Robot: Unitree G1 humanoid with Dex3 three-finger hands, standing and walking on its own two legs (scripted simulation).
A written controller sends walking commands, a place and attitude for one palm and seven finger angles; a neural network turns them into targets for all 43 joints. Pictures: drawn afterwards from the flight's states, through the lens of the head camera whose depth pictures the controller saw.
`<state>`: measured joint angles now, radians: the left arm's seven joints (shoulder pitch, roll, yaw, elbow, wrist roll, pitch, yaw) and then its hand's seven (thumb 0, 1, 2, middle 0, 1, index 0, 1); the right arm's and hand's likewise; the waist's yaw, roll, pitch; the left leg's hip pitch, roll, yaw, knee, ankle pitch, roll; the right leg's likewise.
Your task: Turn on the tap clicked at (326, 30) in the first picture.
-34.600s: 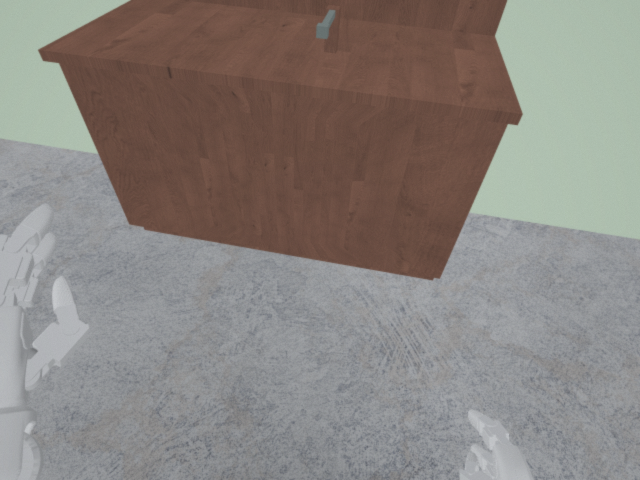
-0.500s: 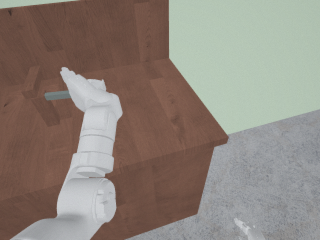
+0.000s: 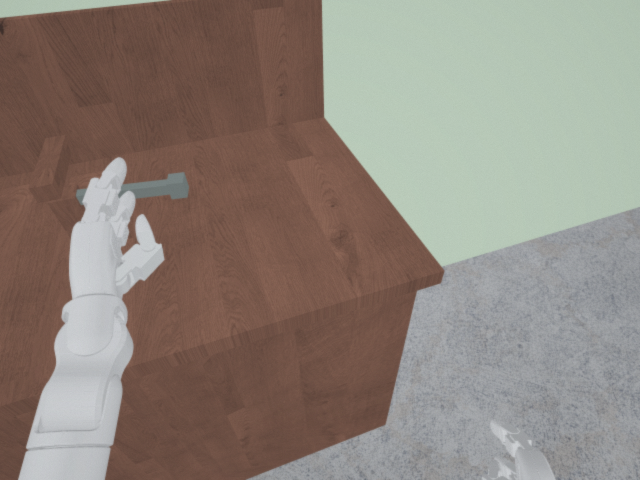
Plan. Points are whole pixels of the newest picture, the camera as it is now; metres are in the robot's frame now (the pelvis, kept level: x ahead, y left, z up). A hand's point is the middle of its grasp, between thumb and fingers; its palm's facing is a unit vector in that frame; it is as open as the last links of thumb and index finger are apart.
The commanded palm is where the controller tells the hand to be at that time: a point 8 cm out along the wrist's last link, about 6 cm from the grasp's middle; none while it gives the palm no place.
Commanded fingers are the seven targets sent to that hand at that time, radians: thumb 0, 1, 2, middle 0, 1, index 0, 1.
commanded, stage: draw the hand back beside the body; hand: left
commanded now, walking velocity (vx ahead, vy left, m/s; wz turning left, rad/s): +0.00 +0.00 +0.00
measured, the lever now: (177, 185) +0.48 +0.27 +0.13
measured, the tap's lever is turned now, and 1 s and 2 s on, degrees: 80 80 80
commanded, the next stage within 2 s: step back with the hand held close in 1.06 s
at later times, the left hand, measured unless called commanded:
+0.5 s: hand (83, 303) +0.23 +0.26 +0.18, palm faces +0.37 -0.89 -0.25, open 7.6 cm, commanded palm +0.19 +0.29 +0.18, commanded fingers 0.00 0.90 0.90 -0.20 -0.29 -0.20 -0.29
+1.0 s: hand (39, 357) +0.18 +0.28 +0.16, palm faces +0.45 -0.84 -0.30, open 7.5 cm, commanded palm +0.14 +0.31 +0.17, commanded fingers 0.00 0.90 0.90 -0.20 -0.30 -0.20 -0.30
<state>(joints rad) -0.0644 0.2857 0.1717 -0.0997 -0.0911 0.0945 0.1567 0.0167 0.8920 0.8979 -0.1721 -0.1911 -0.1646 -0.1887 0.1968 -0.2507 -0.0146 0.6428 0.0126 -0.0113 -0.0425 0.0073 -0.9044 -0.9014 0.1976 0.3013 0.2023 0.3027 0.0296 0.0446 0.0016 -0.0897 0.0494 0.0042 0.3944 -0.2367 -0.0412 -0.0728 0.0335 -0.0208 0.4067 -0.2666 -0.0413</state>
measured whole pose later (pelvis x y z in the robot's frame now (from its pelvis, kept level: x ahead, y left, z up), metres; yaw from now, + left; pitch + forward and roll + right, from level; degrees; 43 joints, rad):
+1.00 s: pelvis -0.02 +0.03 +0.00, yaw +1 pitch -6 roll -1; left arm 0.38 0.31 0.26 -0.35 -0.07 -0.11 0.12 0.01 0.89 0.90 -0.21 -0.30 -0.20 -0.30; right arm 0.16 -0.21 0.02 0.65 0.00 -0.10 -0.04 0.01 -0.90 -0.90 0.20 0.30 0.21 0.30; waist 0.08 0.06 0.04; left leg -0.08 0.01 -0.01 0.39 -0.21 0.00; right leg -0.03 -0.01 -0.04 0.35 -0.22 0.00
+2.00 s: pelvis -0.11 +0.05 -0.01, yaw +3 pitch +0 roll -2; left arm 0.46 0.38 0.34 -0.52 -0.03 -0.14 0.17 0.01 0.88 0.90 -0.22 -0.30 -0.21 -0.30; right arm 0.22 -0.18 0.01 0.59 0.00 -0.07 -0.07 0.01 -0.90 -0.90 0.20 0.30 0.21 0.30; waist 0.00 0.02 0.03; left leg -0.42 0.01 -0.02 0.54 -0.13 0.03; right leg -0.39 0.04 0.01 0.80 -0.38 0.02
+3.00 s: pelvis -0.33 -0.02 -0.01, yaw +5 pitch +0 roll +2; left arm 0.50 0.35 0.29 -0.48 -0.05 -0.12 0.17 0.01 0.88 0.90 -0.22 -0.30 -0.21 -0.30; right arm 0.28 -0.28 -0.04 0.62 0.01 -0.09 -0.08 0.01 -0.90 -0.90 0.20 0.30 0.20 0.30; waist -0.06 -0.02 -0.05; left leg -0.13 0.01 0.06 0.45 -0.47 0.07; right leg -0.41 -0.01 -0.07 0.53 -0.24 -0.05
